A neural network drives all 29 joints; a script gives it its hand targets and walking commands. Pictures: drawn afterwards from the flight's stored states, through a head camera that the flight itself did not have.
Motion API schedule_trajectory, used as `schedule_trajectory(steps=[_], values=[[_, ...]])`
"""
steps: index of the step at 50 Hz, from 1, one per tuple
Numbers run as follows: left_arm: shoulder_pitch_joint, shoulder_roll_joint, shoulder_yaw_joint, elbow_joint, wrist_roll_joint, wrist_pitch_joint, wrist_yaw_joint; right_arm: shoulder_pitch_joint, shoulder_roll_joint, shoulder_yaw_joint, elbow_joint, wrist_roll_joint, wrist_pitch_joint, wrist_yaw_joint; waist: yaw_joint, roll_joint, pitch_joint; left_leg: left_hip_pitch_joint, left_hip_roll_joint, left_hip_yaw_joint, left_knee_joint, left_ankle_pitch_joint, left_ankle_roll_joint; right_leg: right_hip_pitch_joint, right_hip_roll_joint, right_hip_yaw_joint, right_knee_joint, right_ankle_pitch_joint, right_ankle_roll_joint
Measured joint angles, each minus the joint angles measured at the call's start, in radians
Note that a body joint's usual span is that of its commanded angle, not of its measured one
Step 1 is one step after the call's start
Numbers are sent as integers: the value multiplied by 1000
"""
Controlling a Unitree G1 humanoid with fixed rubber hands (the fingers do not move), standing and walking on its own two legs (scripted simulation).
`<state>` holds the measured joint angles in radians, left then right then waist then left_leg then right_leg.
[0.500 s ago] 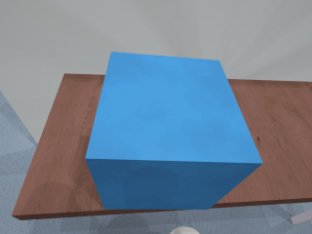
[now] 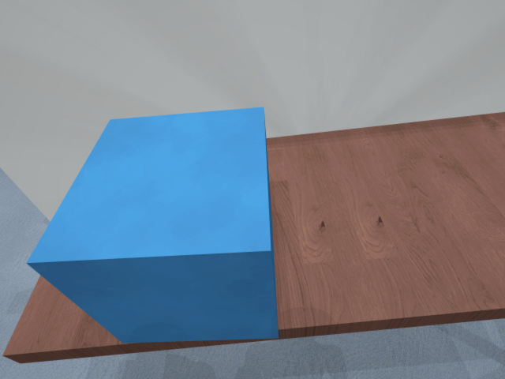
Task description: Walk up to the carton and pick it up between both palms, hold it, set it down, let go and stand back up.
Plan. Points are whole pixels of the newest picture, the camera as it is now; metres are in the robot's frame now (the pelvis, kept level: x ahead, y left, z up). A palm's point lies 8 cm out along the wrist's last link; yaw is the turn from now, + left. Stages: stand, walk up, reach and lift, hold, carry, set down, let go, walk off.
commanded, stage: walk up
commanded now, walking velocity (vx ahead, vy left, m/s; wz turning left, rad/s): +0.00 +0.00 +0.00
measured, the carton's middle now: (192, 226) +0.38 +0.12 +0.06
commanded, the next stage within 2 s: none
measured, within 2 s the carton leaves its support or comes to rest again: neither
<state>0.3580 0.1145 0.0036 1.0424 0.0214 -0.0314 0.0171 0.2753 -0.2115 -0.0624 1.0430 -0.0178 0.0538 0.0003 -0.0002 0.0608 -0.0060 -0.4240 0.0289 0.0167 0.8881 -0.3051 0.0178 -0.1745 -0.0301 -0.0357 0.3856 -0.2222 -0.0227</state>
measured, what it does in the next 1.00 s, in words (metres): steps on the spot: left foot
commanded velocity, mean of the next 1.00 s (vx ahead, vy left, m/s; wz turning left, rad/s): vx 0.00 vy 0.04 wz -0.02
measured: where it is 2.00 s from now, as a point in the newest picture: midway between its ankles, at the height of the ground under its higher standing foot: outside the picture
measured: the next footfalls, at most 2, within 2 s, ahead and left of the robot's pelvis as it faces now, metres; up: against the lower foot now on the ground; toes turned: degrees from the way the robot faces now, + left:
left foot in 0.16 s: -0.01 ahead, +0.10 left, +0.00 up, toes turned +5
left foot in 1.12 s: -0.01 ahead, +0.26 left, +0.00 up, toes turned +1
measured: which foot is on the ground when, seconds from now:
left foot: up 0.00-0.14, down 0.16-0.82, up 0.84-1.00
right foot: down 0.00-1.00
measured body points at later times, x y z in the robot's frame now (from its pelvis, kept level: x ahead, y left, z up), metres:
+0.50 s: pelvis -0.01 +0.00 +0.00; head -0.01 +0.01 +0.45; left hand -0.02 +0.21 -0.17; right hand -0.02 -0.20 -0.17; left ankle -0.05 +0.10 -0.75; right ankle -0.01 -0.10 -0.75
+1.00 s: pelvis -0.04 +0.06 -0.01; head -0.02 +0.05 +0.44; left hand -0.07 +0.31 -0.16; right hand -0.03 -0.20 -0.16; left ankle -0.06 +0.19 -0.70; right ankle -0.01 -0.10 -0.75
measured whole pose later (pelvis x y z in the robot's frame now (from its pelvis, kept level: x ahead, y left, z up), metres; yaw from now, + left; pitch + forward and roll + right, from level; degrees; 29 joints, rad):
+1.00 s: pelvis -0.04 +0.06 -0.01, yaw -1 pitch +0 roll +1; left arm 0.32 0.19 0.04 1.09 0.05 0.01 0.07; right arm 0.30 -0.22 -0.08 1.05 -0.03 0.05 -0.02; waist 0.07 0.01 0.03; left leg -0.38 0.03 0.03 0.91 -0.40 -0.04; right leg -0.26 -0.08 0.01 0.45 -0.19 0.04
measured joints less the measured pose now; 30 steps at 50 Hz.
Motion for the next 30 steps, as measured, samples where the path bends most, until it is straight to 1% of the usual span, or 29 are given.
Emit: schedule_trajectory(steps=[2, 5, 6, 8, 10, 11, 14, 19, 23, 30], values=[[-10, -9, -8, 6, 1, -15, 6, 6, 7, 5, 18, 3, -2, -9, 0, 0, 12, 52, -1, 9, -65, -23, -11, 1, 18, -15, -11, 6, -11], [-28, -19, -14, 16, 6, -20, 15, 10, 19, 13, 39, 9, -3, -24, 8, -4, 26, 155, -3, 22, -221, -79, -27, -9, 44, -35, 10, -7, -24], [-33, -17, -13, 20, 7, -18, 18, 7, 25, 16, 43, 11, -5, -28, 12, -9, 29, 193, -5, 24, -284, -75, -30, -14, 51, -41, 23, -15, -27], [-36, -10, -15, 25, 4, -13, 19, 1, 35, 21, 48, 14, -15, -34, 13, -18, 33, 271, -3, 27, -428, -5, -27, -23, 66, -54, 53, -32, -28], [-41, 12, -13, 36, -6, -7, 18, -10, 63, 30, 60, 11, -29, -38, 21, -73, 42, 311, -21, 40, -481, 7, -14, -16, 50, -43, 68, -42, -24], [-37, 18, -13, 38, -11, -6, 17, -9, 72, 35, 63, 10, -35, -38, 27, -91, 40, 324, -23, 46, -492, 14, -12, -5, 49, -36, 60, -38, -21], [-32, 19, -15, 54, -18, 1, 18, -8, 85, 45, 74, 13, -49, -36, 31, -101, 28, 353, -19, 53, -506, 19, -9, 32, 55, -29, 23, -21, -23], [-47, 16, -18, 78, -13, 9, 15, -6, 100, 55, 89, 17, -58, -43, 27, -83, 26, 381, -26, 60, -522, 27, -1, 58, 50, -22, 9, -11, -15], [-57, 11, -20, 92, -12, 11, 15, 9, 97, 61, 102, 19, -64, -38, 20, -68, 36, 386, -32, 66, -530, 36, 6, 60, 45, -16, 2, -1, -8], [-64, 14, -22, 115, -15, 14, 17, 52, 108, 70, 122, 16, -70, -33, 10, -72, 54, 381, -37, 73, -542, 51, 13, 53, 40, -9, -8, 16, -2]])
